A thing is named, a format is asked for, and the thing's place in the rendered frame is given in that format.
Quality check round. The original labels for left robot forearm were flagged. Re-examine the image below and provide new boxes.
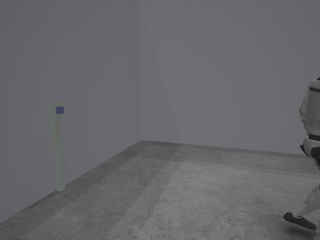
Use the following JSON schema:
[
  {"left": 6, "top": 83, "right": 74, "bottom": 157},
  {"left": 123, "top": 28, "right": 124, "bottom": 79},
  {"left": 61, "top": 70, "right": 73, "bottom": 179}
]
[{"left": 300, "top": 114, "right": 314, "bottom": 136}]

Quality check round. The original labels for button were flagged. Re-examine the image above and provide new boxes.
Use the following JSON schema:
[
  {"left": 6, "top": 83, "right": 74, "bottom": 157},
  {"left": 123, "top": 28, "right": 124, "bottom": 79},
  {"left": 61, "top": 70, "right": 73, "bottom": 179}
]
[{"left": 56, "top": 106, "right": 64, "bottom": 114}]

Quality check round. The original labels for robot left shin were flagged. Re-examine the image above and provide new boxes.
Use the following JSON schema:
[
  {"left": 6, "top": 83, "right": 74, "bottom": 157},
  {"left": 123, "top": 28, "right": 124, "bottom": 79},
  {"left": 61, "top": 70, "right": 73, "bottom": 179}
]
[{"left": 293, "top": 184, "right": 320, "bottom": 219}]

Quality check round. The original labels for left robot foot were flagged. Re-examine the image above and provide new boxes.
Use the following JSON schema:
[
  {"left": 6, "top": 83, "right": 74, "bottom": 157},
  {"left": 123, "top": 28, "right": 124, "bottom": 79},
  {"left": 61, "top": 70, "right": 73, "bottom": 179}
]
[{"left": 283, "top": 212, "right": 317, "bottom": 230}]

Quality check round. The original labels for panel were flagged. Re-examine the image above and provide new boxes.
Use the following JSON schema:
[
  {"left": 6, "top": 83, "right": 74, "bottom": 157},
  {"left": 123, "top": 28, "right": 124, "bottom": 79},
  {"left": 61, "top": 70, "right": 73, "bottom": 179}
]
[{"left": 48, "top": 101, "right": 67, "bottom": 192}]

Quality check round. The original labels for robot left upper arm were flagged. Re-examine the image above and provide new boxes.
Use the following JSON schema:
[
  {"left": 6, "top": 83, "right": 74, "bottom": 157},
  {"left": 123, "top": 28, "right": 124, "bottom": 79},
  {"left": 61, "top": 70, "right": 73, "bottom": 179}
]
[{"left": 299, "top": 79, "right": 316, "bottom": 117}]

